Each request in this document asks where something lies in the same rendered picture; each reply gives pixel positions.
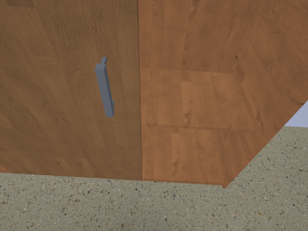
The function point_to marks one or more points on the handle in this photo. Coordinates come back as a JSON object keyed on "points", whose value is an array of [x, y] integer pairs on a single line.
{"points": [[104, 87]]}

